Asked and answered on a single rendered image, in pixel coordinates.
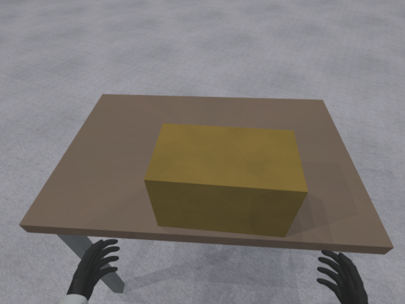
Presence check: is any right robot hand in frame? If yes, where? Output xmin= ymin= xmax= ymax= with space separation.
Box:
xmin=317 ymin=250 xmax=368 ymax=304

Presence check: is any carton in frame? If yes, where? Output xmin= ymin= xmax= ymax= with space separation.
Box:
xmin=144 ymin=123 xmax=308 ymax=238

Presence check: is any left robot hand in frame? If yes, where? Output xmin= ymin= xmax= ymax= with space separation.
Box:
xmin=66 ymin=239 xmax=120 ymax=301

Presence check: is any table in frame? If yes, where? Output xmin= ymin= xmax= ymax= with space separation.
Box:
xmin=19 ymin=94 xmax=394 ymax=293

